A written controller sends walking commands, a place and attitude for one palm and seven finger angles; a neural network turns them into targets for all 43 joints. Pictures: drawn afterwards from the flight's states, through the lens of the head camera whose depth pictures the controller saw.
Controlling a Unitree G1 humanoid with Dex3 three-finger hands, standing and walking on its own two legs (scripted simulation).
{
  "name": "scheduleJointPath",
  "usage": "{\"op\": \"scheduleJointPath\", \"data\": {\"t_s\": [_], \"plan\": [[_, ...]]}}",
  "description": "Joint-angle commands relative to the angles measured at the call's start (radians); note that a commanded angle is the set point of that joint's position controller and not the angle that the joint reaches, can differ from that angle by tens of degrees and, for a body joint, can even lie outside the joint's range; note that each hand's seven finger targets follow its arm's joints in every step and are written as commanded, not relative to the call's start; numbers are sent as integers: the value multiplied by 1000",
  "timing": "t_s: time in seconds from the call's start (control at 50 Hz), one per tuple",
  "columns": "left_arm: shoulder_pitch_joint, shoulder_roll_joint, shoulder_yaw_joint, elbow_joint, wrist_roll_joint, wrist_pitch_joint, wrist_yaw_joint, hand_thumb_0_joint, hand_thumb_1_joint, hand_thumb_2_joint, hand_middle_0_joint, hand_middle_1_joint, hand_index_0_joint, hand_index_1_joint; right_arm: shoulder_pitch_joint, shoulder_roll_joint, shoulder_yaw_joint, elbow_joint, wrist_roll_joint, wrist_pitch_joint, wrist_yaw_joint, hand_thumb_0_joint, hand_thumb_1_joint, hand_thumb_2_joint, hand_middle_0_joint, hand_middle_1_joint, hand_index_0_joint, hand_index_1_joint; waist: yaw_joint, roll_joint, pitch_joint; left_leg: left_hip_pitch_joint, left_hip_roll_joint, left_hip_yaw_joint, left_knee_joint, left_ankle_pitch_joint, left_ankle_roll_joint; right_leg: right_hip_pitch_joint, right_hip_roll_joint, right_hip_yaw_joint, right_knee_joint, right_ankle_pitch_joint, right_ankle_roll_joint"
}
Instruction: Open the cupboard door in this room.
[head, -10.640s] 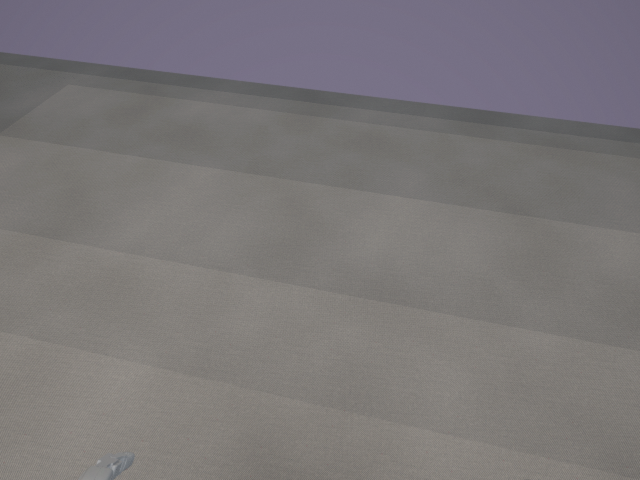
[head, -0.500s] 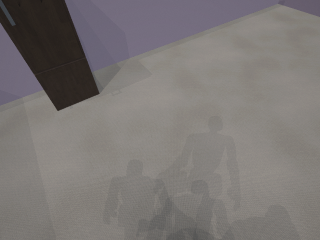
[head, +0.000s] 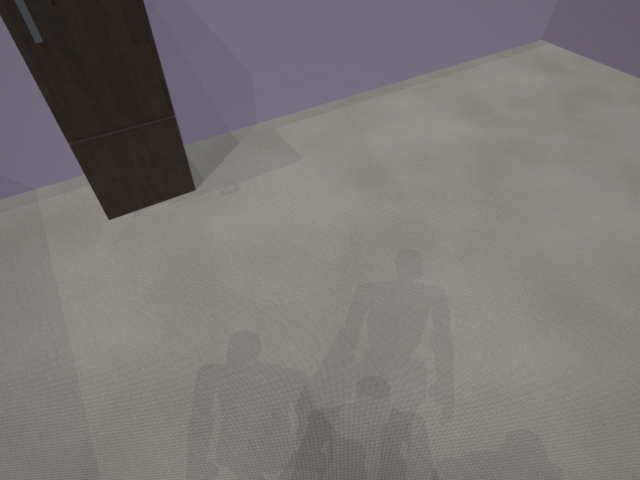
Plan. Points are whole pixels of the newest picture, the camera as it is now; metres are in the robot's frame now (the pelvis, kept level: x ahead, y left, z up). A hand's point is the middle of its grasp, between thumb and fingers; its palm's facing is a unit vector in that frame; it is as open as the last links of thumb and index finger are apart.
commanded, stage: turn or walk to find it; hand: left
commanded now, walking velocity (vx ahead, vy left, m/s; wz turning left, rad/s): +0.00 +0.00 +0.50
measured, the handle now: (25, 11) +1.22 +0.97 +0.08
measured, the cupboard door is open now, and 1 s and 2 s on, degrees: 0 0 0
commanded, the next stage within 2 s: stand and wait in 0.68 s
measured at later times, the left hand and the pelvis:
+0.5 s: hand out of the picture +0.03 +0.21 -0.20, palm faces +0.24 -0.95 -0.19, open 7.4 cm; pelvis -0.01 +0.01 -0.03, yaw +13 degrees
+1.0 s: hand out of the picture +0.01 +0.16 -0.16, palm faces +0.34 -0.89 -0.29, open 7.4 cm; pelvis +0.01 -0.05 -0.01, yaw +21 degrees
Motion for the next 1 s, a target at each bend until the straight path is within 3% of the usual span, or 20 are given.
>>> {"op": "scheduleJointPath", "data": {"t_s": [0.0, 0.18, 0.26, 0.3, 0.36, 0.42, 0.44, 0.46, 0.48, 0.5, 0.52, 0.6, 0.72, 0.8, 0.86, 0.88, 0.9, 0.92, 0.94, 0.98], "plan": [[30, 105, 20, -36, -5, -15, 15, 0, 900, 900, -200, -300, -200, -300, 66, -90, -17, -22, 4, -10, 4, 0, -900, -900, 200, 300, 200, 300, -13, 24, 47, -136, 111, -121, -122, 22, 17, 48, -75, 79, -58, -11, 6], [2, 130, 64, -106, 0, -2, 21, 0, 900, 900, -200, -300, -200, -300, 61, -116, -44, -64, -1, 12, 13, 0, -900, -900, 200, 300, 200, 300, 3, 32, 35, -292, 116, -184, -34, 60, 38, 53, -94, 39, 59, -63, 9], [1, 204, 92, -149, 4, -4, 26, 0, 900, 900, -200, -300, -200, -300, 95, -80, -56, -93, -2, 26, 21, 0, -900, -900, 200, 300, 200, 300, 2, -181, -53, -315, 21, -48, 264, -45, -5, 78, -304, 172, -75, -113, -104], [-20, 215, 100, -175, 10, -7, 28, 0, 900, 900, -200, -300, -200, -300, 66, -82, -66, -114, -5, 35, 24, 0, -900, -900, 200, 300, 200, 300, 12, -214, -56, -342, 38, -42, 491, -246, -18, 42, -381, 201, -123, -48, -166], [-114, 221, 104, -214, 22, -3, 32, 0, 900, 900, -200, -300, -200, -300, 62, -60, -69, -131, 0, 39, 37, 0, -900, -900, 200, 300, 200, 300, -25, -155, -25, -307, 83, -25, 509, -264, -27, -45, -379, 84, -87, -15, -142], [-129, 226, 105, -236, 12, 7, 24, 0, 900, 900, -200, -300, -200, -300, 118, -68, -65, -129, -2, 26, 43, 0, -900, -900, 200, 300, 200, 300, -55, -69, -66, -148, 56, 21, 203, -55, -36, -91, -304, -33, 101, -6, -68], [-136, 197, 99, -246, 4, 17, 19, 0, 900, 900, -200, -300, -200, -300, 147, -108, -74, -130, -6, 19, 45, 0, -900, -900, 200, 300, 200, 300, -76, 100, -41, -98, 109, -121, 33, 0, -6, -199, -223, -78, 264, -131, -9], [-147, 133, 87, -287, -5, 26, 11, 0, 900, 900, -200, -300, -200, -300, 161, -209, -96, -142, -15, 10, 38, 0, -900, -900, 200, 300, 200, 300, -88, 390, 7, -85, 318, -462, -131, 137, 81, -398, -74, -103, 494, -394, 72], [-220, 142, 82, -312, 5, 33, 12, 0, 900, 900, -200, -300, -200, -300, 170, -260, -107, -140, -20, 13, 28, 0, -900, -900, 200, 300, 200, 300, -112, 330, 16, -138, 404, -524, -181, 189, 158, -393, -51, 11, 650, -452, 56], [-226, 147, 87, -316, 5, 31, 6, 0, 900, 900, -200, -300, -200, -300, 143, -252, -104, -151, -20, 10, 23, 0, -900, -900, 200, 300, 200, 300, -92, 227, -9, -139, 373, -483, -165, 175, 176, -381, -66, 68, 698, -385, 43], [-230, 136, 93, -305, 8, 32, 5, 0, 900, 900, -200, -300, -200, -300, 99, -241, -102, -162, -19, 5, 17, 0, -900, -900, 200, 300, 200, 300, -77, 257, -12, -118, 324, -452, -143, 188, 154, -421, -60, 79, 737, -339, 50], [-180, 149, 87, -281, 4, 20, -3, 0, 900, 900, -200, -300, -200, -300, 28, -210, -85, -195, -14, -5, 10, 0, -900, -900, 200, 300, 200, 300, -46, 123, -60, -45, 241, -322, -74, 366, 142, -380, -40, 101, 721, -230, 68], [-204, 132, 71, -303, -3, 15, 2, 0, 900, 900, -200, -300, -200, -300, 78, -218, -92, -188, -13, -1, 11, 0, -900, -900, 200, 300, 200, 300, -75, 140, -124, 111, 238, -324, -29, 540, 168, -354, -5, 98, 548, -271, 80], [-172, 124, 57, -287, -8, 7, 8, 0, 900, 900, -200, -300, -200, -300, 39, -210, -88, -189, -17, 8, 14, 0, -900, -900, 200, 300, 200, 300, -62, 178, -111, 24, 229, -321, -7, 560, 161, -181, 18, 77, 320, -286, 61], [-44, 141, 57, -228, -7, -12, 8, 0, 900, 900, -200, -300, -200, -300, -9, -192, -81, -182, -7, 9, 18, 0, -900, -900, 200, 300, 200, 300, -3, 129, -116, -99, 156, -262, 67, 375, 81, 50, 21, 55, -1, -24, 55], [-24, 184, 60, -216, 2, -23, 13, 0, 900, 900, -200, -300, -200, -300, 9, -144, -74, -176, 2, 7, 22, 0, -900, -900, 200, 300, 200, 300, -4, 11, -122, -194, 94, -205, 142, 206, 24, 157, -66, 141, -69, 56, 35], [-36, 254, 67, -213, 8, -33, 19, 0, 900, 900, -200, -300, -200, -300, 18, -81, -56, -188, 10, 8, 25, 0, -900, -900, 200, 300, 200, 300, -19, -217, -101, -330, -3, -121, 226, -94, -28, 190, -254, 364, -99, 145, -40], [-41, 280, 68, -229, 7, -30, 16, 0, 900, 900, -200, -300, -200, -300, -23, -105, -59, -203, 6, 21, 23, 0, -900, -900, 200, 300, 200, 300, 1, -238, -44, -306, -19, -127, 334, -291, -31, 41, -349, 425, -150, 138, -132], [-63, 259, 72, -229, 5, -30, 18, 0, 900, 900, -200, -300, -200, -300, -27, -118, -66, -198, -2, 39, 20, 0, -900, -900, 200, 300, 200, 300, -10, -247, -13, -291, 3, -154, 414, -293, -27, -30, -331, 412, -174, 82, -164], [-108, 212, 61, -226, 1, -30, 16, 0, 900, 900, -200, -300, -200, -300, -10, -127, -68, -147, -6, 44, 23, 0, -900, -900, 200, 300, 200, 300, -29, -178, 49, -305, 8, -141, 517, -214, -25, -48, -255, 335, -160, 97, -161]]}}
